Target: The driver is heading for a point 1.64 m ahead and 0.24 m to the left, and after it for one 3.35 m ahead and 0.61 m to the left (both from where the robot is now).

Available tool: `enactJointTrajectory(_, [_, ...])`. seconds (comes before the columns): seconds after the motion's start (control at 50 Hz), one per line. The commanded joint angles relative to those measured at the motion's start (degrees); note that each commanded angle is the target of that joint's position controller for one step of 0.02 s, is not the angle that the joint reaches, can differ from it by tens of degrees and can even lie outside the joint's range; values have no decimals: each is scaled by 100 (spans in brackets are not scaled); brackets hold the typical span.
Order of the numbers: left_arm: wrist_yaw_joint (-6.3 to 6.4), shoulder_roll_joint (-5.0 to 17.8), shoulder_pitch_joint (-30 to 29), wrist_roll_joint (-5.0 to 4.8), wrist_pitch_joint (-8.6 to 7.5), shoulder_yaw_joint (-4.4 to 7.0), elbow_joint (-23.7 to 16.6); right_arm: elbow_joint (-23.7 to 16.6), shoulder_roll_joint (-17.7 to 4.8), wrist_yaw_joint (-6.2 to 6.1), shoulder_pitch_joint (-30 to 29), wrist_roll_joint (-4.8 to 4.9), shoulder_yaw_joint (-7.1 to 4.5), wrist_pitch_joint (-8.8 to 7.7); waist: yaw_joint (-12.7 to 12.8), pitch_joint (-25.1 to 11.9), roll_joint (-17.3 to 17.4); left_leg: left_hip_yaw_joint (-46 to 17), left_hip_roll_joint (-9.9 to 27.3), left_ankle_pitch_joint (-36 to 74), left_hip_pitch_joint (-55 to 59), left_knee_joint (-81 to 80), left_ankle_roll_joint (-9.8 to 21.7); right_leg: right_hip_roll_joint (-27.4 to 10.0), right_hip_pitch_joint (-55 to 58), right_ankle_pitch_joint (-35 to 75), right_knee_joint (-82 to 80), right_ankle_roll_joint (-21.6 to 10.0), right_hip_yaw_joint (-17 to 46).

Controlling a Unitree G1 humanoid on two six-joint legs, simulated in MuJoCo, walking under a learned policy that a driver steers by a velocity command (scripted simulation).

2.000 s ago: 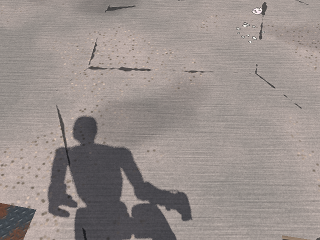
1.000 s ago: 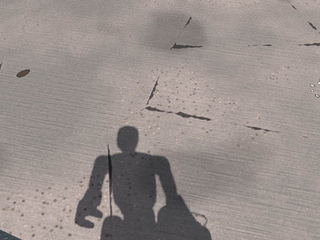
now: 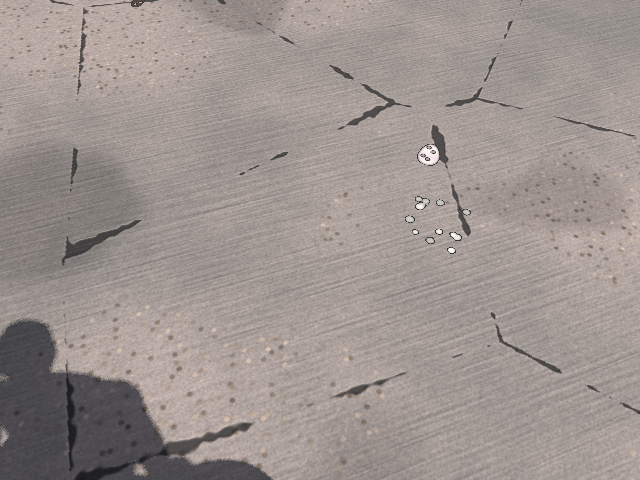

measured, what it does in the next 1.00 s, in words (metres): walks ahead: right foot, then left foot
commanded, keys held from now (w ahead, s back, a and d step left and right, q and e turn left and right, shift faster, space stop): w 1.00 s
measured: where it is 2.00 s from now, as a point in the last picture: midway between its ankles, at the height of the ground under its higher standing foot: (330, 259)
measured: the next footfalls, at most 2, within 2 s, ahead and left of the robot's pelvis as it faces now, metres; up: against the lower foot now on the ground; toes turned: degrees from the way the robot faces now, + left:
right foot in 0.22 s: +0.26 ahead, -0.12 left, +0.00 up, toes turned -5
left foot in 0.74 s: +0.57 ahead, +0.06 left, +0.00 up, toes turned +2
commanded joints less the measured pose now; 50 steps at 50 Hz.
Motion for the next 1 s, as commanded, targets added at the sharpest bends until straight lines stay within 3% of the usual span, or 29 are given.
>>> enactJointTrajectory(0.02, [-64,25,-354,4,-73,-88,-444,-196,-580,37,-66,27,-107,-95,124,153,843,-690,1285,1751,-10,-887,706,-95,-180,637,-925,84,-151])
enactJointTrajectory(0.08, [-105,-67,-973,-2,-118,-199,-621,-9,-716,30,230,51,-134,-61,-33,208,859,-474,1299,1977,4,-876,661,-103,327,831,-1902,34,-618])
enactJointTrajectory(0.14, [-49,36,-1179,10,-152,-210,-697,215,-845,8,545,45,-164,16,-56,253,878,-547,1529,2520,499,-606,644,-66,541,480,-2381,-173,-790])
enactJointTrajectory(0.18, [21,122,-801,48,-203,-174,-570,318,-929,-14,573,49,-175,83,166,38,890,-428,1531,3838,741,128,574,180,1213,113,-2734,-373,-927])
enactJointTrajectory(0.2, [69,189,-76,89,-262,-122,-310,364,-904,-23,574,82,-157,122,512,-345,727,-212,1355,4253,613,1037,472,341,2175,298,-3151,-510,-990])
enactJointTrajectory(0.22, [138,463,874,172,-315,-10,9,290,-766,-29,556,95,-100,122,868,-951,505,-68,1137,3410,-149,2203,346,-51,3585,204,-3149,-703,-523])
enactJointTrajectory(0.24, [234,1079,1608,258,-324,143,75,-64,-232,26,694,198,42,96,999,-1780,-637,204,516,701,-1979,4252,89,-1820,5315,-442,-3394,-1222,1827])
enactJointTrajectory(0.26, [265,1225,1626,-24,-238,210,131,-44,-563,-1,729,109,-86,127,912,-2007,-924,-384,-67,-1831,-2891,5356,65,-2417,5336,-4,-4114,-1602,3470])
enactJointTrajectory(0.28, [271,979,1137,-142,-218,161,115,-96,-779,-17,300,44,-169,165,721,-1124,-331,-794,309,-1477,-3313,5558,131,-2090,4738,130,-4079,-1474,2527])
enactJointTrajectory(0.3, [259,595,764,-144,-256,60,95,-134,-602,18,88,67,-119,132,544,-508,-153,-809,487,-1069,-3260,5288,150,-1802,3940,425,-4257,-1324,1841])
enactJointTrajectory(0.32, [244,350,506,-130,-294,-7,99,-75,-487,35,94,73,-109,148,324,-192,-58,-792,652,-814,-2971,4882,137,-1491,3352,644,-4490,-1080,1330])
enactJointTrajectory(0.34, [244,156,349,-157,-332,-67,148,0,-442,55,155,-22,-113,234,134,15,-51,-777,739,-638,-2666,4641,93,-1170,2895,860,-4674,-828,922])
enactJointTrajectory(0.36, [252,200,355,-143,-377,-61,169,75,-319,97,409,-61,-86,305,28,-89,-293,-728,708,-537,-2389,4575,35,-1189,2713,1113,-4769,-909,757])
enactJointTrajectory(0.4, [242,236,559,-180,-471,-34,323,53,-302,145,236,-90,-106,369,-10,-5,-131,-666,713,-316,-2494,4466,-50,-1108,2656,1458,-4952,-1024,544])
enactJointTrajectory(0.5, [243,262,1020,-191,-497,-20,636,-308,-241,181,-980,-69,-87,373,194,328,15,-539,817,686,-3186,3301,-235,-955,2935,1638,-5219,-1028,133])
enactJointTrajectory(0.56, [248,312,1281,-176,-506,-19,801,-481,-158,189,-1570,-36,-23,350,350,394,-17,-394,681,1117,-3006,2471,-193,-934,3097,1937,-5188,-961,-57])
enactJointTrajectory(0.64, [309,400,1589,-126,-478,-12,1039,-679,-260,164,-2062,-33,-22,321,452,500,-16,-325,519,1011,-2934,1838,35,-1161,3731,2412,-4985,-893,-60])
enactJointTrajectory(0.7, [361,518,1448,-89,-455,10,1121,-621,-367,110,-1730,-42,-76,259,206,321,-57,-193,225,370,-2216,1490,312,-1233,4048,3926,-4283,-740,-181])
enactJointTrajectory(0.72, [364,569,1376,-77,-440,22,1143,-443,-448,63,-1172,-53,-130,225,-44,10,-52,-103,19,216,-1506,1325,424,-1146,4037,4649,-3567,-660,-280])
enactJointTrajectory(0.74, [359,531,1322,-89,-419,2,1146,-103,-575,4,-193,-101,-205,165,-452,-531,135,-88,-52,401,-268,1016,580,-880,3666,4563,-2403,-544,-510])
enactJointTrajectory(0.76, [353,310,1385,-129,-432,-78,978,107,-1049,-71,858,-231,-334,123,-767,-1281,677,-1401,1152,-47,1272,941,879,-571,2503,2726,-657,-430,-724])
enactJointTrajectory(0.78, [287,-256,2108,-306,-436,-165,942,174,-1613,-55,999,-211,-474,152,-383,-1861,2088,-4321,2621,-421,2562,148,1675,637,472,-1596,1317,-203,-745])
enactJointTrajectory(0.8, [318,336,1603,-142,-410,-24,980,95,-1234,-12,455,10,-409,206,-310,-1361,1004,-4358,2317,-780,2015,-141,1491,317,-17,-1555,1701,-323,76])
enactJointTrajectory(0.82, [284,331,1180,-157,-437,1,850,-1,-882,0,-157,47,-310,201,-100,-570,717,-3390,2145,-641,1185,-211,1336,28,-128,-990,1564,-356,29])
enactJointTrajectory(0.84, [265,209,974,-165,-458,-29,822,-5,-568,25,-422,19,-227,165,15,-231,453,-2800,1892,-36,573,-417,1196,-178,45,-619,1248,-345,-27])
enactJointTrajectory(0.86, [249,118,927,-109,-405,-32,842,51,-434,16,-501,32,-181,124,151,-37,527,-2303,1633,429,177,-530,1036,-316,266,-482,968,-301,-67])
enactJointTrajectory(0.9, [185,-45,1079,-16,-261,-63,909,214,-282,4,-380,43,-125,44,318,-65,687,-1790,1402,1010,-200,-701,923,-387,689,-331,700,-176,-176])
enactJointTrajectory(0.96, [119,-121,649,-7,-172,-77,777,423,-468,-2,-57,86,-168,-44,342,113,620,-1432,1322,1264,-200,-963,1009,-510,270,35,301,-16,-341])
enactJointTrajectory(1.0, [104,-107,130,-12,-153,-84,614,531,-450,-3,144,89,-156,-40,244,291,602,-1268,1235,1292,-81,-1100,1000,-600,-124,433,-170,91,-445])
Keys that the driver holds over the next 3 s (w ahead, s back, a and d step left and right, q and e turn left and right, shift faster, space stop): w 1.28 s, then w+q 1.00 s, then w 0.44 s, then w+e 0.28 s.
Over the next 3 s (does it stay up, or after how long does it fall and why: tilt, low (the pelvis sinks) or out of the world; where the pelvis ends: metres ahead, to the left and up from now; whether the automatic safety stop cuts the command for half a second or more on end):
stays up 1.54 0.23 -0.01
